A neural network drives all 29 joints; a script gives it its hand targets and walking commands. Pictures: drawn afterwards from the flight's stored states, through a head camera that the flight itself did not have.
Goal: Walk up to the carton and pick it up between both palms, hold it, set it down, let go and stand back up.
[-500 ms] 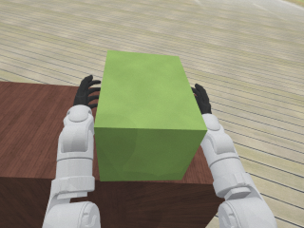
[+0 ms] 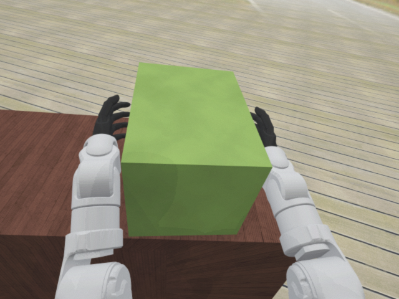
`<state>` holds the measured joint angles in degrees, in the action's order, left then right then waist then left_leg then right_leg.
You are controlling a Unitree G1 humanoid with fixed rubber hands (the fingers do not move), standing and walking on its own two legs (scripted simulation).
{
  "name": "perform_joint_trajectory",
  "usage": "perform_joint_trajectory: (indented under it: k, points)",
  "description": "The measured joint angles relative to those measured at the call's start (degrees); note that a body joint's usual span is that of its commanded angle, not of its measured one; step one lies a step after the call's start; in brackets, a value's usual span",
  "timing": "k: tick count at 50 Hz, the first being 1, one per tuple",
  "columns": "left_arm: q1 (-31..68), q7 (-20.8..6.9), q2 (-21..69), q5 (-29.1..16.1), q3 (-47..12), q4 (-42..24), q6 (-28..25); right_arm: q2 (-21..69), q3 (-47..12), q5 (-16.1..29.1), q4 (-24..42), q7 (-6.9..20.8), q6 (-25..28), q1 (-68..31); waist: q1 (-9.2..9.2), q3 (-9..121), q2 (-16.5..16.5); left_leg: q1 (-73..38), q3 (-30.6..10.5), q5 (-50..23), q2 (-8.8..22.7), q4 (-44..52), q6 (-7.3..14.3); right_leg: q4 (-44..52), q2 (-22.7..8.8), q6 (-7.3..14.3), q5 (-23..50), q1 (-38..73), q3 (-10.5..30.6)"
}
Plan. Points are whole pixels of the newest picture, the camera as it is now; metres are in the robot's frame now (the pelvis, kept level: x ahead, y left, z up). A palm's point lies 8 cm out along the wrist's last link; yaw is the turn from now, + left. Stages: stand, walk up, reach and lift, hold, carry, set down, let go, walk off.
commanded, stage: reach and lift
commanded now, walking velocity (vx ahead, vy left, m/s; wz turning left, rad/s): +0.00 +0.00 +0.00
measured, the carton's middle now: (186, 145) +0.40 -0.01 +0.15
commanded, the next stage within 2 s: hold in 0.10 s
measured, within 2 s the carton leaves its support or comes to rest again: neither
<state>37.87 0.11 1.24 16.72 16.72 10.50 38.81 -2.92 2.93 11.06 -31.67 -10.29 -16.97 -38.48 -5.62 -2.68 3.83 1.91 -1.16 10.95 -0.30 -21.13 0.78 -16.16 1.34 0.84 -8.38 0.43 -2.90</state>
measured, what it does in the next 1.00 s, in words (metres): stands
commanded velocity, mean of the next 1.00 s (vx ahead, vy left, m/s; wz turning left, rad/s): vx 0.00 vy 0.00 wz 0.00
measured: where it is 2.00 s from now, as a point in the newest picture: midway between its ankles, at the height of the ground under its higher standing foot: outside the picture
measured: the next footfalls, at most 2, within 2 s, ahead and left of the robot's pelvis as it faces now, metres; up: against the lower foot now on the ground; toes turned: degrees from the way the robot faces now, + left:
none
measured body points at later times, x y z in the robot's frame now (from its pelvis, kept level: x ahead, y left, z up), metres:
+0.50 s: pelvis -0.01 +0.00 +0.00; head -0.06 +0.03 +0.45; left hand +0.37 +0.15 +0.22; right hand +0.37 -0.15 +0.20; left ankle +0.02 +0.11 -0.75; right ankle +0.02 -0.11 -0.75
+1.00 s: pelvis +0.00 -0.01 +0.00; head -0.06 +0.02 +0.45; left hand +0.38 +0.15 +0.22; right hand +0.38 -0.15 +0.21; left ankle +0.02 +0.11 -0.75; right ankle +0.02 -0.11 -0.75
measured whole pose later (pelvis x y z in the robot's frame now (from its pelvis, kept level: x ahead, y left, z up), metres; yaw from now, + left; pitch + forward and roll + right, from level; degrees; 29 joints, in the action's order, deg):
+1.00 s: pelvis +0.00 -0.01 +0.00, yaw +0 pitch -9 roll -1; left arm 39.8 -1.1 1.1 17.4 18.9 7.8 44.4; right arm -3.4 2.5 12.5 -30.6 -11.0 -22.6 -41.9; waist -5.1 -1.5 3.3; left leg 0.9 -1.3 10.5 -0.1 -20.6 0.5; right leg -16.4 1.5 1.2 -8.4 1.1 -3.1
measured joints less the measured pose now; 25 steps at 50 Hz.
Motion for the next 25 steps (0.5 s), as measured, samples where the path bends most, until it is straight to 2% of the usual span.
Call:
perform_joint_trajectory:
  k: [14,25]
  points:
    - [0.87,1.01,0.24,0.22,0.01,-1.66,2.39,-0.76,-0.23,1.00,-0.46,0.52,-1.11,-1.70,0.50,0.45,-0.21,0.03,0.36,-0.32,0.04,0.13,0.11,0.25,0.03,-0.05,0.50,-0.08,0.35]
    - [1.10,0.72,0.36,0.30,0.93,-3.00,4.64,-0.73,-0.38,1.32,0.22,0.26,-3.55,-2.69,0.76,1.15,-0.51,-0.61,0.16,-0.53,0.07,0.42,-0.03,0.07,0.06,0.11,0.39,0.39,0.15]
